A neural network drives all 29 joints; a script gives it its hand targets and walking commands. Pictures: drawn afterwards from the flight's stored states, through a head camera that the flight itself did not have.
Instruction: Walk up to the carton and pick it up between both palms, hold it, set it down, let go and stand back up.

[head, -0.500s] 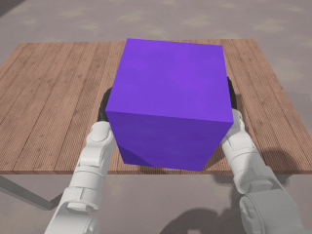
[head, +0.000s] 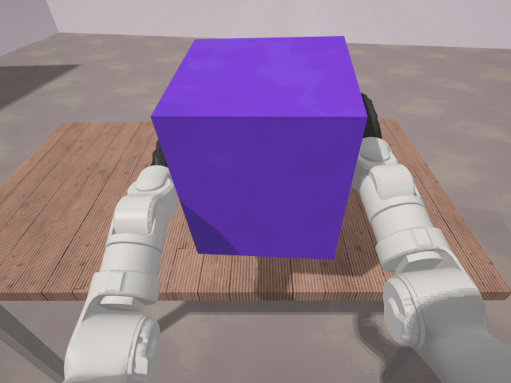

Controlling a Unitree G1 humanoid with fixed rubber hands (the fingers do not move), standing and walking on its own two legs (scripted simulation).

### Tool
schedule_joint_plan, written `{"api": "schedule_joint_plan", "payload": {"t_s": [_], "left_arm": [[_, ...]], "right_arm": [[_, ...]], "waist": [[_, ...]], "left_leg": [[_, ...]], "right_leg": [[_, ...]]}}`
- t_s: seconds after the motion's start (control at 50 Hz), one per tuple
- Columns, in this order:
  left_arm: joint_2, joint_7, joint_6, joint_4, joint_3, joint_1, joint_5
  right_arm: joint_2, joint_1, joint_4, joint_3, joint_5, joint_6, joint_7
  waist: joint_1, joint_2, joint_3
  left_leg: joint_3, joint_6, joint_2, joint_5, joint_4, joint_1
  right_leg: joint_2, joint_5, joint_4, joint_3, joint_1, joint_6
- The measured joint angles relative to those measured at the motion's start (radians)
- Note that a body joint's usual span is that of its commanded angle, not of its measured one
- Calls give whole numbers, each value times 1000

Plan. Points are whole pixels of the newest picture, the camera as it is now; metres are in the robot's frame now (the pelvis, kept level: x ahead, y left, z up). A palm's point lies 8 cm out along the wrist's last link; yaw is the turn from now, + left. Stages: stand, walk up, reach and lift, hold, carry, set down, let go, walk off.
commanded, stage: reach and lift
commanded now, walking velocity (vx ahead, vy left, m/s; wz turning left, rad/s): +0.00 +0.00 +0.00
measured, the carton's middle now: (265, 152) +0.40 +0.01 +0.22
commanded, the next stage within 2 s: hold in 1.16 s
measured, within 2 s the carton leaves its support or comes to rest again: neither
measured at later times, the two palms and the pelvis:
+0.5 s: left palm (155, 168) +0.39 +0.18 +0.20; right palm (355, 148) +0.42 -0.13 +0.21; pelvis +0.00 +0.00 +0.00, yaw +0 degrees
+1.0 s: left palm (157, 162) +0.39 +0.17 +0.21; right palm (358, 146) +0.42 -0.13 +0.22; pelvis +0.00 +0.00 +0.00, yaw +0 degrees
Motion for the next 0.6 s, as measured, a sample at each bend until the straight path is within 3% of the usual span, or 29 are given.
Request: {"api": "schedule_joint_plan", "payload": {"t_s": [0.14, 0.6], "left_arm": [[0, -59, 33, 66, 85, -51, 47], [1, -45, 60, 78, 85, -81, 49]], "right_arm": [[39, -53, 100, -67, 0, -11, -17], [38, -40, 111, -71, 0, 5, -18]], "waist": [[0, -6, 52], [0, -28, 59]], "left_leg": [[0, 0, 0, -1, 0, 60], [0, 0, 0, -8, 0, 65]], "right_leg": [[0, -2, 0, 0, 60, 0], [0, -6, -4, 0, 67, 0]]}}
